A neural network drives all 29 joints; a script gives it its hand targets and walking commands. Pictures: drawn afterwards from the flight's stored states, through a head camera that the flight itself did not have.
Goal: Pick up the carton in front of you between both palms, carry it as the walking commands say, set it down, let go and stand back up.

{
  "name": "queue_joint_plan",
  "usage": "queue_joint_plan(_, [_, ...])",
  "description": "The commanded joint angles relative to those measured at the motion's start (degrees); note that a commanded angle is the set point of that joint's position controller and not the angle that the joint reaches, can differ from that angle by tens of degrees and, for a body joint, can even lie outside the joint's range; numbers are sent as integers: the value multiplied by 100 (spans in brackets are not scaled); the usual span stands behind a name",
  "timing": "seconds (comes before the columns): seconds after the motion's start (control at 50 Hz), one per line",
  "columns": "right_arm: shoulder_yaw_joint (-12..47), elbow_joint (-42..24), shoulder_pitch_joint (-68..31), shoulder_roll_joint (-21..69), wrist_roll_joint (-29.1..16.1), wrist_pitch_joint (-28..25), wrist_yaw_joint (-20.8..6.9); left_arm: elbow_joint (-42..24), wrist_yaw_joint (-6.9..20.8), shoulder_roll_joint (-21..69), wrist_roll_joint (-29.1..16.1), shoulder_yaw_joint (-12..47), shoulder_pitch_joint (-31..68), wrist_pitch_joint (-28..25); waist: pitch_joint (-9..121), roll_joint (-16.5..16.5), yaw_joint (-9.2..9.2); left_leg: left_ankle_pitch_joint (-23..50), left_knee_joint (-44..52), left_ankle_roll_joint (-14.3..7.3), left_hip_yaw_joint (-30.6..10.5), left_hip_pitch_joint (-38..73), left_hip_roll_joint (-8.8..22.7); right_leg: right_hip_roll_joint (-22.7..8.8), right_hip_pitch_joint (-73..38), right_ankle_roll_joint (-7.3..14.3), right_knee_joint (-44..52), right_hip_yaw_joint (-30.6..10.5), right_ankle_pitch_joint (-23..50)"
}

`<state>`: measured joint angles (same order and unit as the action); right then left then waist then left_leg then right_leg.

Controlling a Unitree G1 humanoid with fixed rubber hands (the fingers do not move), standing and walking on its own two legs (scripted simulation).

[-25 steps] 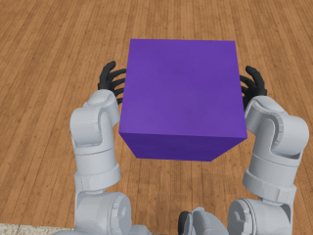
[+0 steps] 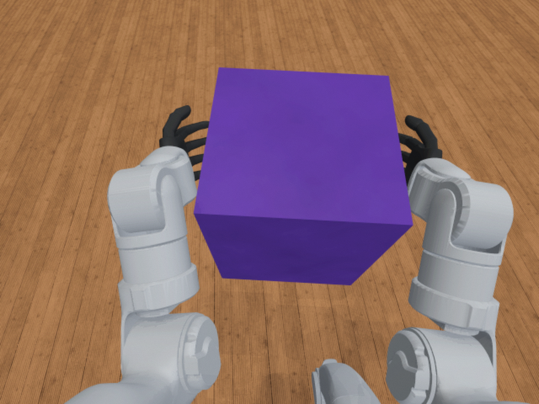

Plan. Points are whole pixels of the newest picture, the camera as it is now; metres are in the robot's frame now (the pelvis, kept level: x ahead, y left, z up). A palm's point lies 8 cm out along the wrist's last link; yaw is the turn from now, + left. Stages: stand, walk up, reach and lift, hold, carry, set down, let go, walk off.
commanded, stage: carry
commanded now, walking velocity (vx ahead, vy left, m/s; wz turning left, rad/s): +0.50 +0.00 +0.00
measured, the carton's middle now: (293, 191) +0.39 -0.03 +0.08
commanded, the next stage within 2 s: none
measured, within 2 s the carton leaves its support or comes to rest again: neither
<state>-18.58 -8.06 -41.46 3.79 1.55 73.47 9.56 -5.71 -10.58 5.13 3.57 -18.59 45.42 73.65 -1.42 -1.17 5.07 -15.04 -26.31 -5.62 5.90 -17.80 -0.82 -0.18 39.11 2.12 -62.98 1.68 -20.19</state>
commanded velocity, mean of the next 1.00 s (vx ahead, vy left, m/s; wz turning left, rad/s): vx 0.50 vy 0.00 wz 0.00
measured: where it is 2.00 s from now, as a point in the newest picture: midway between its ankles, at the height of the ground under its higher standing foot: (263, 163)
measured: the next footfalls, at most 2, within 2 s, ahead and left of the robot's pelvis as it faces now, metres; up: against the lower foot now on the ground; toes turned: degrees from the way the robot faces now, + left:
right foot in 0.20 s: +0.32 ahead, -0.10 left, +0.00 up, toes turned -5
left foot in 0.68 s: +0.60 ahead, +0.08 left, +0.00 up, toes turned +11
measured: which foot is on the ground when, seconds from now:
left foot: down 0.00-0.20, up 0.22-0.66, down 0.68-1.00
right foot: up 0.00-0.18, down 0.20-0.70, up 0.72-1.00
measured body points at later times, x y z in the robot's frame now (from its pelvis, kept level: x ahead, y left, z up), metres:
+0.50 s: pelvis +0.32 -0.05 +0.01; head +0.37 -0.06 +0.45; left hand +0.63 +0.14 +0.07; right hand +0.66 -0.17 +0.07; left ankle +0.38 +0.10 -0.68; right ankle +0.28 -0.10 -0.74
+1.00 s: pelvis +0.64 -0.01 +0.01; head +0.60 -0.01 +0.45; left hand +0.89 +0.14 +0.10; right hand +0.89 -0.17 +0.10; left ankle +0.56 +0.08 -0.74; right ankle +0.77 -0.16 -0.70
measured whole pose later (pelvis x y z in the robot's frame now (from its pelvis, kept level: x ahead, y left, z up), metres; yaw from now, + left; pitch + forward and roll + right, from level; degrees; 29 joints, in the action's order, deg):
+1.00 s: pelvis +0.64 -0.01 +0.01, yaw +0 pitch +3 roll +0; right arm -2.9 -24.7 -2.1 7.3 3.7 70.2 6.6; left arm -26.2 -7.2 7.3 4.3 -3.6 1.5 70.5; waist 10.5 0.4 1.5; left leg -14.3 -14.2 -1.4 11.2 -3.3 1.3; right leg -6.6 32.6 -1.7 -35.6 6.5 -6.8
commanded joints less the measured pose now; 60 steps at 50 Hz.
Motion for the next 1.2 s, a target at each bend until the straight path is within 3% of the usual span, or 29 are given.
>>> queue_joint_plan(0.0, [4202, -485, -4674, 5107, -2405, -114, -846, 236, 464, 4425, -966, 3296, 2961, -140, 2921, -387, -102, 3621, 302, -684, -1577, 2929, 1468, -87, 674, 55, 897, 91, 476])
queue_joint_plan(0.1, [3998, 159, -4258, 5046, -2191, -190, -837, 419, 496, 4315, -917, 3307, 2903, -134, 2436, -582, -17, 4173, 241, -358, -705, 2305, 1061, 185, -601, 173, 2987, 661, 1961])
queue_joint_plan(0.14, [3922, 410, -4080, 5077, -2051, -209, -823, 548, 569, 4387, -1036, 3349, 2906, -121, 2602, -742, -257, 5000, -383, -93, -397, 2223, 1012, 321, -1621, 299, 3553, 851, 2282])
queue_joint_plan(0.16, [3892, 528, -3966, 5109, -1972, -216, -811, 638, 609, 4452, -1106, 3369, 2851, -127, 2861, -670, -464, 4841, -1055, 111, -152, 1961, 880, 401, -2610, 340, 3949, 965, 2422])
queue_joint_plan(0.18, [3865, 618, -3930, 5114, -1885, -234, -796, 701, 658, 4536, -1174, 3390, 2801, -143, 3128, -358, -650, 3574, -1938, 230, -121, 1131, 759, -64, -3781, 399, 3848, 483, 2298])
queue_joint_plan(0.2, [3826, 737, -3871, 5145, -1788, -234, -785, 789, 696, 4508, -1213, 3360, 2767, -159, 3606, 684, -651, 754, -3102, 373, -107, -88, 474, -1552, -5051, 644, 3164, -1310, 3590])
queue_joint_plan(0.22, [3763, 789, -3719, 5219, -1671, -239, -754, 941, 706, 4600, -1230, 3409, 2797, -196, 3967, 1761, -773, -1623, -4589, 485, -418, -1793, -354, -2296, -6168, 1597, 3677, -3216, 2818])
queue_joint_plan(0.24, [3750, 742, -3750, 5260, -1601, -261, -735, 892, 760, 4890, -1374, 3476, 2626, -243, 3741, 1412, -815, -1427, -5056, 392, -748, -2345, -102, -2153, -5975, 1508, 3993, -3360, 2075])
queue_joint_plan(0.28, [3757, 623, -3644, 5650, -1470, -393, -731, 432, 907, 5547, -1724, 3816, 3005, -385, 3214, 560, -741, -777, -4631, 408, -740, -2450, 201, -1798, -5268, 1114, 4137, -2392, 2851])
queue_joint_plan(0.3, [3783, 580, -3430, 5811, -1361, -475, -733, 241, 975, 5852, -1888, 4017, 3113, -469, 3115, 386, -719, -563, -4275, 449, -724, -2325, 334, -1731, -5024, 977, 4248, -2027, 3033])
queue_joint_plan(0.34, [3918, 450, -2869, 6039, -1164, -653, -738, -44, 1072, 6224, -2052, 4311, 2972, -649, 3167, 471, -701, -359, -3637, 561, -606, -2047, 413, -1631, -4906, 802, 4471, -1625, 3068])
queue_joint_plan(0.44, [4489, -107, -1260, 6111, -872, -1050, -778, -623, 1244, 6226, -2005, 4842, 1417, -957, 3001, 732, -683, 32, -2052, 698, -138, -2197, 353, -1395, -5325, 731, 4501, -763, 4268])
queue_joint_plan(0.56, [5327, -1527, 65, 6006, -1344, -1076, -960, -1709, 1356, 5779, -1954, 5263, -498, -1000, 2373, 988, -682, 1254, -365, 597, 347, -1633, 102, -1110, -5312, 494, 4412, 64, 5099])
queue_joint_plan(0.6, [5406, -1897, 452, 5796, -1503, -912, -1025, -1962, 1347, 5543, -1867, 5201, -1109, -876, 2285, 1019, -671, 1547, 164, 509, 599, -985, -8, -1048, -5185, 373, 4143, 271, 5452])
queue_joint_plan(0.64, [5391, -1977, 955, 5571, -1558, -731, -1094, -2087, 1346, 5268, -1746, 5125, -1612, -705, 2538, 854, -540, 1544, 576, 411, 915, 716, -157, -907, -4427, 128, 3102, 654, 5414])
queue_joint_plan(0.66, [5343, -1969, 1213, 5445, -1541, -640, -1137, -2119, 1354, 5110, -1699, 5103, -1746, -617, 2800, 609, -440, 1240, 451, 296, 352, 1954, 382, -848, -3487, -47, 2264, 666, 4103])
queue_joint_plan(0.68, [5238, -1940, 1357, 5244, -1501, -573, -1173, -2231, 1368, 5042, -1733, 5131, -1803, -509, 3347, -587, -381, 996, 327, -464, -2051, 3424, 2021, -438, -1792, -258, 642, 570, 2124])
queue_joint_plan(0.7, [5209, -1735, 1580, 5288, -1506, -534, -1201, -2273, 1401, 4957, -1740, 5158, -1818, -421, 3094, -1486, -350, 1401, 918, -1062, -3584, 3881, 2581, 278, -216, -278, -440, 319, -626])
queue_joint_plan(0.72, [5216, -1848, 1647, 5380, -1538, -488, -1247, -2257, 1435, 5086, -1770, 5228, -1824, -386, 2755, -1083, -343, 1638, 1005, -1104, -3241, 3585, 2601, -40, 282, -193, -1099, -103, -855])
queue_joint_plan(0.76, [5325, -2032, 1305, 5599, -1655, -459, -1311, -2227, 1490, 5301, -1817, 5265, -1656, -397, 2289, -50, -372, 1654, 1180, -655, -2259, 2569, 2279, -533, 148, -99, -574, -285, -319])
queue_joint_plan(0.78, [5391, -2121, 1132, 5634, -1716, -454, -1329, -2194, 1500, 5392, -1831, 5288, -1639, -414, 2079, 48, -421, 1098, 1428, -412, -1832, 1998, 2096, -694, -147, -121, 22, -279, -51])
queue_joint_plan(0.82, [5467, -2185, 1079, 5602, -1808, -452, -1358, -2167, 1480, 5436, -1782, 5301, -1762, -443, 1876, -295, -433, 305, 1793, -228, -1153, 1399, 1839, -603, -597, -211, 849, 63, 264])
queue_joint_plan(0.88, [5441, -2169, 1248, 5365, -1810, -433, -1380, -2174, 1394, 5322, -1666, 5288, -1951, -439, 1563, -575, -436, -50, 2102, -241, -654, 1146, 1644, -607, -671, -382, 2013, 373, 867])
queue_joint_plan(1.02, [5156, -2075, 1398, 4680, -1597, -293, -1225, -2326, 1251, 4658, -1707, 5213, -1811, -274, 1004, -709, -404, 835, 1817, -53, -40, 1369, 1478, -516, -883, -341, 3242, 781, 1853])
queue_joint_plan(1.1, [5075, -1963, 1315, 4502, -1507, -183, -1119, -2109, 1220, 4393, -1759, 5051, -1874, -186, 1291, -499, -531, 1953, 245, 220, 451, 1216, 1222, -100, -2395, -163, 3696, 1343, 1096])
queue_joint_plan(1.12, [5068, -1926, 1363, 4464, -1494, -156, -1099, -2032, 1221, 4389, -1748, 5000, -1932, -178, 1702, -146, -613, 1935, -900, 412, 658, 599, 1032, -323, -3578, -102, 3666, 976, 787])
queue_joint_plan(1.14, [5130, -2076, 1283, 4488, -1501, -114, -1085, -1911, 1232, 4358, -1702, 4935, -1958, -196, 2224, 1308, -691, 875, -2700, 778, 621, -808, 463, -1785, -4699, 513, 4357, -1508, -145])
queue_joint_plan(1.16, [5195, -2133, 1155, 4560, -1554, -101, -1104, -1794, 1247, 4510, -1754, 4948, -2040, -230, 2387, 2238, -682, -1174, -3886, 815, 232, -1946, -17, -2414, -5271, 983, 5044, -3052, 410])
queue_joint_plan(1.18, [5319, -2104, 1099, 4819, -1621, -145, -1137, -1929, 1295, 4765, -1802, 4996, -2028, -262, 2386, 1738, -643, -1337, -4541, 639, -295, -2289, 311, -2434, -5216, 995, 4928, -2689, 1228])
